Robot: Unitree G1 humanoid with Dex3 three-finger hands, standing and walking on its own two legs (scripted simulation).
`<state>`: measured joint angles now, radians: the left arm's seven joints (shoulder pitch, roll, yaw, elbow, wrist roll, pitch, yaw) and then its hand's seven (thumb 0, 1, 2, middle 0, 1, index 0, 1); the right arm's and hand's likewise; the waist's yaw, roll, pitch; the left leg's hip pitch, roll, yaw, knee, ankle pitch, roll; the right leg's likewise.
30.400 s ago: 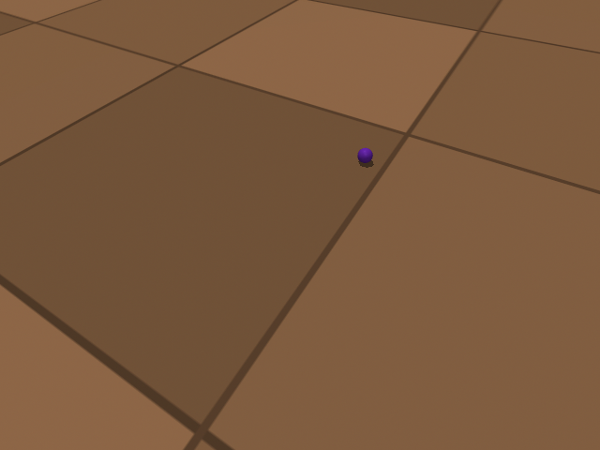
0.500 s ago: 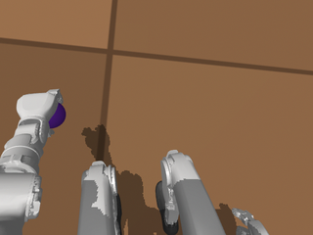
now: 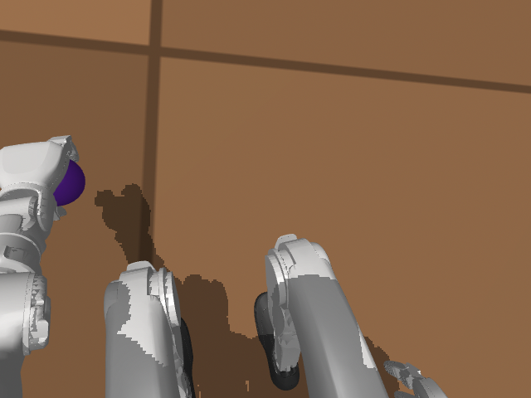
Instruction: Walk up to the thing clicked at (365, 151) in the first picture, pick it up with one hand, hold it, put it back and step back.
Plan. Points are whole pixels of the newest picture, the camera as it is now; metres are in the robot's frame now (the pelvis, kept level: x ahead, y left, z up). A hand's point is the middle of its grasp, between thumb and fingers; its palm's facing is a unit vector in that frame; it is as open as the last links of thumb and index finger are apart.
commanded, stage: crouch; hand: left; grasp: from above
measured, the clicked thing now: (56, 181) +0.47 +0.26 -0.19
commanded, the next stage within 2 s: lower in 0.24 s
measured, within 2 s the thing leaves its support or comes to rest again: neither
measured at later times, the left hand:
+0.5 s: hand (56, 191) +0.46 +0.27 -0.22, palm faces -0.48 -0.04 -0.88, open 10.4 cm
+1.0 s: hand (72, 192) +0.47 +0.27 -0.28, palm faces -0.47 -0.07 -0.88, open 10.4 cm
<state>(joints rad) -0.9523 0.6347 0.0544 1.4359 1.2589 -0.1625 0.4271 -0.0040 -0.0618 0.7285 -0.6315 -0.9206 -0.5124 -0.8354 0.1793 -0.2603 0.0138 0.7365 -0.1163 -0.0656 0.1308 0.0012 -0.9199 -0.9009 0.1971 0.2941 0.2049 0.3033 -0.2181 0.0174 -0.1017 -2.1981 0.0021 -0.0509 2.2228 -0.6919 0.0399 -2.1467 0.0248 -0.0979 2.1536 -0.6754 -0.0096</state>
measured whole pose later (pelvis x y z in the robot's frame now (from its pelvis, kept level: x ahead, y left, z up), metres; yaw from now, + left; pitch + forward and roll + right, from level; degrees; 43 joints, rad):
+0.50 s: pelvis +0.00 +0.00 -0.03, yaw -2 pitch +36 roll -8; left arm -1.00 0.72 0.06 1.51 1.26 -0.18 0.43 0.00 -0.07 0.72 -0.66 -0.89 -0.54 -0.82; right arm 0.17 -0.28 0.08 0.73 -0.13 -0.08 0.13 0.00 -0.92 -0.90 0.20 0.29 0.20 0.30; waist -0.25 -0.01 -0.05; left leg -2.28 0.01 -0.08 2.34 -0.70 0.03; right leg -2.22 0.03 -0.13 2.25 -0.67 -0.02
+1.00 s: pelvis +0.00 +0.00 -0.07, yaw -4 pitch +34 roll -9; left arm -1.02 0.81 0.13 1.57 1.28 -0.20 0.50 0.00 -0.06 0.71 -0.65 -0.89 -0.52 -0.81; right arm 0.15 -0.29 0.14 0.71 -0.17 -0.12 0.17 0.00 -0.91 -0.90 0.20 0.29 0.21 0.30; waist -0.29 -0.03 0.04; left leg -2.35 0.01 -0.12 2.46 -0.71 0.03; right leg -2.29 0.03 -0.17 2.35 -0.67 -0.02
